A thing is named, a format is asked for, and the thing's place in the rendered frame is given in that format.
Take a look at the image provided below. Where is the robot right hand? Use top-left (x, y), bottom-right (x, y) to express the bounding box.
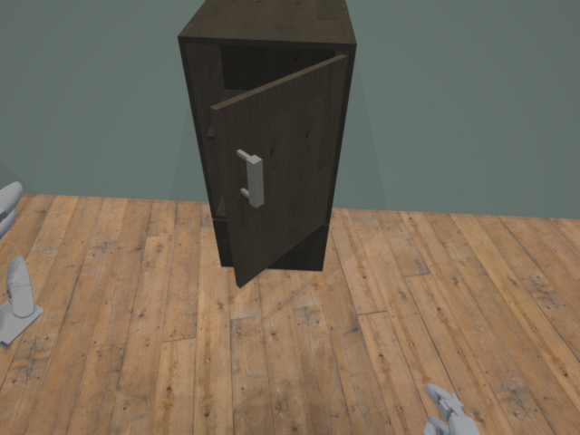
top-left (423, 383), bottom-right (481, 435)

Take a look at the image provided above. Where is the handle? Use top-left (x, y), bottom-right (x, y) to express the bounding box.
top-left (237, 150), bottom-right (264, 208)

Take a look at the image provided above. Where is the cupboard door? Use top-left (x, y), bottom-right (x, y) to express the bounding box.
top-left (210, 54), bottom-right (348, 288)

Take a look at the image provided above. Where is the robot left hand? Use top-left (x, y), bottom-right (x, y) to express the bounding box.
top-left (0, 181), bottom-right (43, 348)

